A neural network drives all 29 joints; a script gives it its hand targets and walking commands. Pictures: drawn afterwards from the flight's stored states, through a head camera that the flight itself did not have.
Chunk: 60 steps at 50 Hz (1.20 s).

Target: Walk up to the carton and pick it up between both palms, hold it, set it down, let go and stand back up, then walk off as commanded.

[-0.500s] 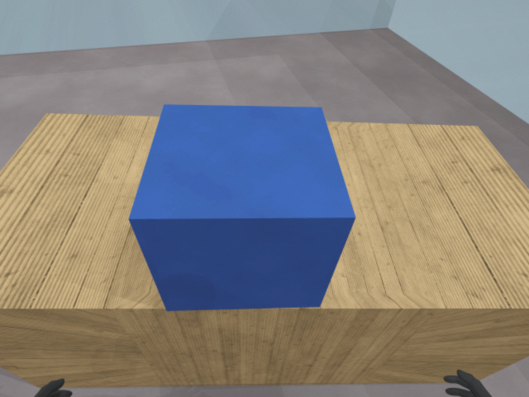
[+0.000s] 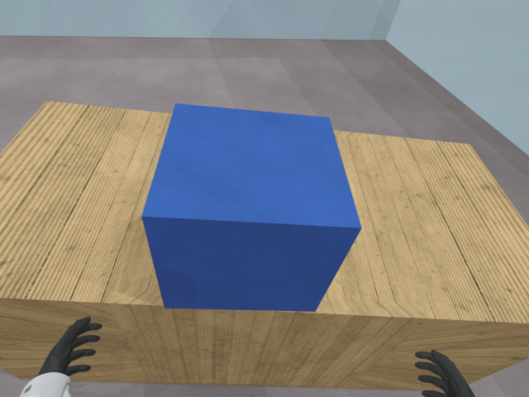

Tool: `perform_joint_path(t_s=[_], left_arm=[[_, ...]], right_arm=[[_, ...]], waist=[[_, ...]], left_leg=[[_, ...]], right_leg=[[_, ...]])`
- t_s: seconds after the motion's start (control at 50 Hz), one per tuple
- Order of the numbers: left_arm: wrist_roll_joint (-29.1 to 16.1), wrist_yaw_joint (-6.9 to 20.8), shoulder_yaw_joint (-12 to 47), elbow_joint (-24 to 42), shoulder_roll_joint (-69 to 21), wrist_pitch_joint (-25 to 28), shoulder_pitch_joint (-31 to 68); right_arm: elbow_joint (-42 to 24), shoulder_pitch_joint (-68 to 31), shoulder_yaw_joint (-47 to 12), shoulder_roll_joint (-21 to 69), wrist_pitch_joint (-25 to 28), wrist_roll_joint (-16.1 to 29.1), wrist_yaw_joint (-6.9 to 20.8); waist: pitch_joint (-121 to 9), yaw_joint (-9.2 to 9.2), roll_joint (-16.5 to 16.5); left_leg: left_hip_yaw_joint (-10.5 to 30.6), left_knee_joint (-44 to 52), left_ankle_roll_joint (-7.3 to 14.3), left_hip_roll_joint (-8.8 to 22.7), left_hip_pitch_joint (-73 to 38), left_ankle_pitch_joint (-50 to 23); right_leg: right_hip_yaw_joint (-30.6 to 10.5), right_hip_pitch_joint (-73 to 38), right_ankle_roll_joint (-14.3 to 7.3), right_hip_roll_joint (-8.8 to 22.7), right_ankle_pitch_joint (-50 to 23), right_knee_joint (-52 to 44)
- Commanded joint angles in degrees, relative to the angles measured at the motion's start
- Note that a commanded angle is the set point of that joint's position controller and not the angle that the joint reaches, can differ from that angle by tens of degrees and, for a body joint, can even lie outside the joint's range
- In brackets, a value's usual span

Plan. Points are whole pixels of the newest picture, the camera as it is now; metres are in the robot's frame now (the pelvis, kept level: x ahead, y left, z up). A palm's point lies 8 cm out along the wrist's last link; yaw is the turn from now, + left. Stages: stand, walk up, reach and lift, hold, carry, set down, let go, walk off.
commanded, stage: reach and lift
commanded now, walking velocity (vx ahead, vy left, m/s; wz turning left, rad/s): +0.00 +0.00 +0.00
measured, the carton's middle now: (248, 211) +0.47 +0.04 -0.01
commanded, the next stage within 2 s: none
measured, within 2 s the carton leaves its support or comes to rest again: neither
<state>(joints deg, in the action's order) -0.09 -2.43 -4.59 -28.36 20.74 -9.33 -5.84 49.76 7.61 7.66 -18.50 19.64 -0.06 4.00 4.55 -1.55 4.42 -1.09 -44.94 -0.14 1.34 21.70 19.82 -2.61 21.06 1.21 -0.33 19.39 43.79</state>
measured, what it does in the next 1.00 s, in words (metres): stands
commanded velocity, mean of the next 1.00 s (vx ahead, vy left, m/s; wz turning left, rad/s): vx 0.00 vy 0.00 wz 0.00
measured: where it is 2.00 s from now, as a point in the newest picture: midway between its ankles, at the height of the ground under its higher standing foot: outside the picture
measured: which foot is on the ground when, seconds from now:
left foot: down 0.00-1.00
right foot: down 0.00-1.00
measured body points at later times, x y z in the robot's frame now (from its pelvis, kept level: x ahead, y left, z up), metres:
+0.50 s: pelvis -0.01 +0.02 +0.00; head -0.01 +0.05 +0.45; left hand +0.20 +0.29 -0.04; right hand +0.19 -0.24 -0.04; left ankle +0.05 +0.12 -0.71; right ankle +0.05 -0.14 -0.71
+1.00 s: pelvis -0.01 +0.02 +0.00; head +0.00 +0.04 +0.45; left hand +0.25 +0.27 +0.00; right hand +0.24 -0.22 -0.01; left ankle +0.05 +0.12 -0.71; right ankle +0.05 -0.14 -0.71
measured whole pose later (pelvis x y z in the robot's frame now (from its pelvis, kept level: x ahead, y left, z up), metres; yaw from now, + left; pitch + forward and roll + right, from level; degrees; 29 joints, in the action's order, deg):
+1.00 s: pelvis -0.01 +0.02 +0.00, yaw +0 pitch -4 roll -2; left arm -19.0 -5.1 6.0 -30.2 19.6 18.4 -0.5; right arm 39.9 0.7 5.3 -14.2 21.6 10.8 5.7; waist 4.4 -2.0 0.3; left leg -1.2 -44.4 1.2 1.3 21.5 19.1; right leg -2.6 19.2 2.5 -0.2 16.8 39.7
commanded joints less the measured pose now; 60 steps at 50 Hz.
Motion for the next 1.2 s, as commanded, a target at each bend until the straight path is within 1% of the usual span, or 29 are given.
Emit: perform_joint_path(t_s=[0.0,0.02,0.06,0.08,0.14,0.26,0.4,0.42,0.44,0.48,0.56,0.58,0.6,0.64,0.66,0.68,0.72,0.74,0.76,0.84,0.9,0.94,0.98,1.0,1.04,1.06,1.1,1.14,1.18], left_arm=[[-4.8,-2.3,-2.0,11.6,4.1,5.8,3.1],[-5.5,-2.6,-0.9,11.7,3.8,6.4,4.0],[-6.5,-2.8,0.3,12.6,3.9,7.1,4.3],[-6.7,-2.9,0.4,13.1,4.0,8.1,5.7],[-8.7,-3.1,3.3,11.9,3.6,10.4,6.8],[-11.4,-3.7,5.2,10.9,3.1,14.3,9.5],[-12.6,-3.7,5.2,7.9,2.8,19.0,6.9],[-12.6,-3.7,4.0,6.3,3.7,20.2,7.4],[-12.7,-3.9,5.8,9.1,2.9,21.1,7.7],[-14.1,-3.8,5.6,8.0,3.5,23.0,7.2],[-15.1,-2.6,6.7,4.6,2.8,25.9,3.5],[-14.3,-2.3,5.5,5.4,3.9,26.8,3.9],[-15.2,-2.3,6.7,6.7,3.7,27.4,6.6],[-15.5,-2.3,6.7,8.1,4.0,28.6,6.4],[-16.7,-2.2,7.8,6.4,3.8,28.5,6.7],[-16.5,-2.2,6.3,6.6,4.6,29.4,5.8],[-18.2,-2.2,8.6,7.4,5.1,31.1,8.7],[-18.8,-1.9,8.4,5.9,5.4,31.3,10.3],[-19.6,-1.4,9.1,2.0,5.9,30.9,12.8],[-20.1,-2.6,9.1,2.5,8.1,31.1,19.5],[-20.7,-2.8,9.5,1.0,7.7,29.7,19.1],[-21.1,-2.6,8.7,0.9,8.7,28.3,21.4],[-21.1,-2.7,9.2,-2.2,8.8,27.0,25.0],[-21.5,-2.6,9.1,-1.9,8.4,26.7,24.3],[-20.2,-2.7,7.8,-1.6,8.9,25.2,23.9],[-20.1,-2.2,7.3,-4.2,8.5,24.2,24.1],[-18.9,-1.7,4.9,3.2,9.3,22.6,23.1],[-18.4,-1.7,2.7,7.4,10.3,20.9,19.5],[-17.3,-1.3,2.0,11.8,9.9,19.9,21.2]], right_arm=[[-12.9,-3.0,0.8,-7.7,2.8,7.0,1.0],[-13.9,-3.3,2.0,-7.0,2.8,6.8,0.9],[-13.4,-3.9,2.2,-7.7,2.8,6.9,1.0],[-13.9,-4.6,1.0,-6.7,3.1,7.6,1.1],[-14.2,-7.1,3.6,-7.3,3.6,7.2,0.9],[-18.2,-10.8,3.7,-6.2,4.0,8.3,1.2],[-18.1,-9.2,2.0,-6.7,4.9,11.0,1.7],[-20.2,-9.2,0.5,-5.2,5.0,11.6,1.7],[-19.8,-9.1,1.4,-5.8,5.2,11.4,1.8],[-21.8,-8.5,0.7,-5.2,6.0,12.1,1.5],[-20.9,-5.9,-0.6,-5.0,7.1,13.9,1.4],[-20.7,-5.5,-1.9,-4.4,6.9,14.4,1.2],[-21.3,-7.5,-0.7,-5.3,6.8,14.8,1.2],[-23.1,-8.0,-2.5,-5.1,7.3,15.6,1.6],[-22.8,-9.1,-1.3,-6.1,7.3,15.8,1.7],[-23.5,-8.4,-2.9,-5.3,7.6,16.1,1.3],[-25.6,-9.9,-2.0,-5.7,8.0,16.5,1.5],[-25.3,-12.2,-2.5,-5.8,7.8,16.6,1.6],[-25.2,-14.3,-1.7,-5.6,7.1,16.5,1.2],[-23.4,-18.3,-2.3,-5.2,4.7,16.7,1.8],[-22.1,-19.2,-0.9,-6.8,3.2,16.3,1.3],[-24.5,-21.5,-2.4,-7.4,1.8,18.1,1.4],[-21.1,-24.0,-0.8,-8.0,0.5,17.1,1.0],[-22.3,-24.0,-1.4,-7.9,0.0,17.7,0.9],[-23.2,-23.9,-1.9,-7.8,-0.9,18.2,0.5],[-20.1,-23.9,-2.2,-7.8,-1.5,17.9,0.1],[-24.5,-23.3,-4.0,-8.1,-2.3,20.0,-0.4],[-27.9,-21.3,-2.8,-8.7,-1.6,19.9,-1.6],[-27.3,-22.3,-2.8,-9.6,-2.9,20.7,-1.9]], waist=[[-10.3,-0.88,-8.6],[-8.0,0.27,-7.6],[-8.6,0.84,-7.9],[-9.5,-0.06,-9.2],[-9.3,1.52,-9.1],[-9.6,0.79,-8.4],[-10.0,0.16,-8.2],[-9.9,-1.05,-6.7],[-11.7,0.20,-8.8],[-12.9,-0.68,-6.9],[-11.0,0.17,-7.2],[-10.5,-0.66,-8.6],[-11.4,0.74,-7.8],[-13.8,-0.83,-8.3],[-11.5,0.27,-8.4],[-11.5,-1.08,-8.2],[-12.9,0.37,-7.1],[-11.9,-0.37,-7.1],[-10.8,0.52,-5.1],[-11.4,0.05,-8.8],[-11.4,0.67,-6.8],[-13.1,-0.43,-7.3],[-13.8,1.22,-6.7],[-13.4,0.21,-6.2],[-13.8,-0.90,-6.3],[-14.6,-0.27,-4.3],[-17.7,-2.24,-6.2],[-20.3,-1.84,-4.6],[-21.8,-1.86,-7.5]], left_leg=[[-0.8,19.8,-0.8,-0.1,-8.5,0.4],[-0.5,20.3,-0.4,0.1,-8.1,2.2],[-0.2,21.1,-0.7,0.9,-7.4,3.9],[-0.7,21.6,-0.6,0.5,-6.2,4.0],[0.7,23.2,-1.4,1.4,-4.1,8.8],[1.6,24.4,-1.0,1.7,-3.1,14.2],[1.4,24.0,-1.3,1.0,-3.4,8.8],[1.3,23.2,-0.7,0.4,-3.0,7.8],[1.9,23.3,-1.4,0.7,-3.1,8.9],[1.4,21.8,-1.0,0.1,-3.6,5.8],[1.5,20.8,-1.3,-0.2,-5.7,2.7],[1.2,20.7,-1.6,-0.8,-4.4,1.5],[2.1,20.7,-1.6,-0.3,-4.4,3.2],[1.4,20.1,-1.6,-0.9,-5.2,2.0],[2.3,20.7,-1.7,-0.3,-4.2,3.6],[1.2,19.9,-1.6,-1.1,-4.3,1.6],[2.2,19.2,-0.9,-1.0,-2.4,5.7],[1.7,19.4,-0.8,-1.0,-1.9,6.0],[1.7,19.5,0.0,-0.9,-0.5,9.0],[1.8,20.3,0.2,-0.6,2.2,15.4],[3.2,21.1,0.2,0.0,1.4,14.8],[2.4,20.8,0.1,-0.4,1.6,11.9],[2.5,20.5,0.7,-0.3,1.4,13.6],[2.7,20.5,0.5,-0.4,1.7,13.9],[2.6,20.5,0.4,-0.2,0.6,9.1],[2.4,19.5,0.7,-0.4,-0.4,6.2],[1.0,18.1,-0.5,-1.6,-3.8,-3.8],[0.4,15.3,-1.3,-2.7,-6.7,-15.1],[0.4,15.6,-2.4,-2.5,-10.5,-18.8]], right_leg=[[2.8,-6.3,-3.0,-0.6,-2.4,-16.0],[2.9,-5.5,-2.7,-0.6,-1.6,-16.4],[3.8,-6.1,-2.7,-0.9,-2.3,-15.7],[3.2,-7.5,-2.8,-0.4,-1.7,-16.2],[3.9,-8.5,-2.9,-0.9,-1.2,-15.0],[3.4,-8.3,-2.4,-0.8,1.1,-15.1],[2.7,-8.7,-2.2,-0.6,-1.2,-15.6],[1.8,-9.6,-2.2,-0.1,-0.4,-15.9],[2.5,-9.2,-2.3,-0.4,-1.3,-15.1],[1.8,-9.1,-2.2,-0.3,-1.4,-15.1],[1.6,-8.0,-2.5,-0.6,-2.3,-16.1],[1.2,-8.6,-2.7,-0.3,-1.5,-16.2],[1.8,-7.3,-2.4,-0.9,-1.1,-15.7],[1.3,-7.8,-2.6,-0.6,-0.8,-15.9],[1.3,-6.4,-2.9,-0.8,-0.5,-15.6],[0.7,-7.0,-2.7,-0.6,-0.2,-16.0],[0.8,-5.9,-2.5,-0.4,1.8,-14.8],[0.8,-5.4,-2.5,-0.3,2.8,-15.0],[0.7,-3.7,-2.5,-0.3,5.4,-15.3],[0.1,-3.2,-2.6,0.4,9.4,-13.8],[0.3,-3.3,-2.7,-0.2,7.9,-13.8],[-0.6,-3.9,-2.6,0.5,7.1,-14.3],[-0.7,-3.7,-2.5,0.4,8.5,-14.6],[-0.9,-4.1,-2.6,0.5,9.0,-14.4],[-0.5,-4.9,-2.5,0.3,5.2,-14.4],[-0.2,-5.4,-2.5,-0.1,3.8,-14.9],[-0.5,-8.2,-2.8,-0.2,-2.0,-15.8],[-0.6,-10.9,-3.3,-1.2,-10.6,-15.5],[-0.2,-11.6,-3.3,-1.3,-11.7,-16.6]])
